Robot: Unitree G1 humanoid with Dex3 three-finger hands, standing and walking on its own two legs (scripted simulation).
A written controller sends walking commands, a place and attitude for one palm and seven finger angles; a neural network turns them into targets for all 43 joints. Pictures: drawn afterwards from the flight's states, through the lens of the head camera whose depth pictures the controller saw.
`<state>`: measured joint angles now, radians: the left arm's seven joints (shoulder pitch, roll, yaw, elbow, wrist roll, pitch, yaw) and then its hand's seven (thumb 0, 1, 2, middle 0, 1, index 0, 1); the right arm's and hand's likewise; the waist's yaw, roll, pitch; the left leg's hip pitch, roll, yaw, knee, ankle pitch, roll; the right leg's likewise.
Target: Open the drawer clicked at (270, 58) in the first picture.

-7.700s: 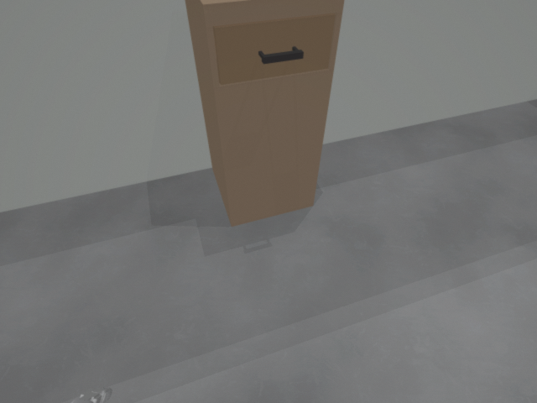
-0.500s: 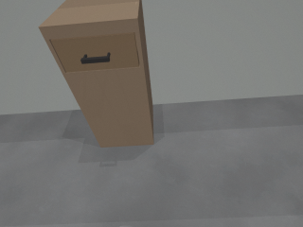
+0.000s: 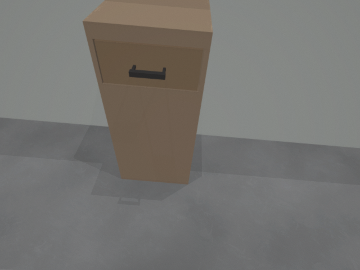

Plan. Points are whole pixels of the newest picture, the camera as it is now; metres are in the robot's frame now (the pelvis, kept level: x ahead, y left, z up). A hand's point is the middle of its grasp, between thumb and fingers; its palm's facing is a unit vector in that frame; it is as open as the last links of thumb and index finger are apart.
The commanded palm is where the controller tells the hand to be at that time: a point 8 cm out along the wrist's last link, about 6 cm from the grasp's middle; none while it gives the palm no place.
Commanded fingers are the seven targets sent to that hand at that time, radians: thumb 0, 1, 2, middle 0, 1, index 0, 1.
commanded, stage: take the last steps up to it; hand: left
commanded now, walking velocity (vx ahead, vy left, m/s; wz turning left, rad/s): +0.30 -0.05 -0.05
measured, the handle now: (148, 71) +0.76 +0.19 +0.05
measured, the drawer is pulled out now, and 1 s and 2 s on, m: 0.00 0.00 0.00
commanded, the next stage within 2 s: come to a stop and stand still in 0.48 s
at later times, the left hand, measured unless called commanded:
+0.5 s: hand (149, 216) +0.30 +0.11 -0.17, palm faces -0.05 -0.98 -0.20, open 7.3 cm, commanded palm none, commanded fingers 0.00 0.90 0.90 -0.20 -0.30 -0.20 -0.30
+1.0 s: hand (137, 233) +0.26 +0.14 -0.18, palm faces +0.05 -0.98 -0.19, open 7.3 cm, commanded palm none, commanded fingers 0.00 0.90 0.90 -0.20 -0.30 -0.20 -0.30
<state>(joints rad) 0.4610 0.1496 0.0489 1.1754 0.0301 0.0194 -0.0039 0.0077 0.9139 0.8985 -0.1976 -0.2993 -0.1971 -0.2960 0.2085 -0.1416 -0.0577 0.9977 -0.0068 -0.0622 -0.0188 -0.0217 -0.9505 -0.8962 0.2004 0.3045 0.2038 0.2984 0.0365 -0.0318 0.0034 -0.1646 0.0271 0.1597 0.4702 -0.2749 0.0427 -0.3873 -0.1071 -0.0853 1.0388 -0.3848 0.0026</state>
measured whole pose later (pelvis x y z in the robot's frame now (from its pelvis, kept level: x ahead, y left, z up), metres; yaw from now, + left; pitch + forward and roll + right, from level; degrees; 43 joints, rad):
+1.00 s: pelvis +0.24 -0.04 +0.00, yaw -2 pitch +0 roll +0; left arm 0.24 0.16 0.05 1.06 0.01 0.05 0.03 0.00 0.92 0.90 -0.20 -0.30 -0.20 -0.30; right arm 0.12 -0.14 -0.03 1.01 -0.02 0.01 -0.04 0.00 -0.93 -0.90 0.20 0.30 0.20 0.30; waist 0.03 -0.02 0.08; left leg -0.29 0.03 0.09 0.49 -0.19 0.02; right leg -0.34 -0.03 -0.05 0.89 -0.50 0.01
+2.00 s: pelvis +0.16 -0.11 +0.00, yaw -2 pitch +0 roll +0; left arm 0.33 0.13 0.00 1.09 0.01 -0.01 0.02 0.01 0.92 0.90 -0.20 -0.30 -0.20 -0.30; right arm 0.35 -0.13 0.01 1.10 -0.02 0.00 -0.02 0.00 -0.91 -0.90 0.20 0.30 0.20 0.30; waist 0.00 0.00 -0.01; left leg -0.23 0.03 0.02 0.47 -0.23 -0.02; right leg -0.24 0.03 -0.07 0.48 -0.23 -0.06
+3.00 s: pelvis +0.23 -0.03 -0.02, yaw +2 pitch +1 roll +2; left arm 0.31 0.21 0.06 1.07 0.03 0.05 0.03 0.00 0.91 0.90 -0.20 -0.30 -0.20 -0.30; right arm 0.22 -0.19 -0.03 0.98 -0.02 0.00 -0.01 0.00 -0.91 -0.90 0.20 0.30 0.20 0.30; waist 0.01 -0.05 0.04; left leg -0.34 0.00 0.09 0.61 -0.28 0.03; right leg -0.36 -0.09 -0.03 0.97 -0.55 -0.01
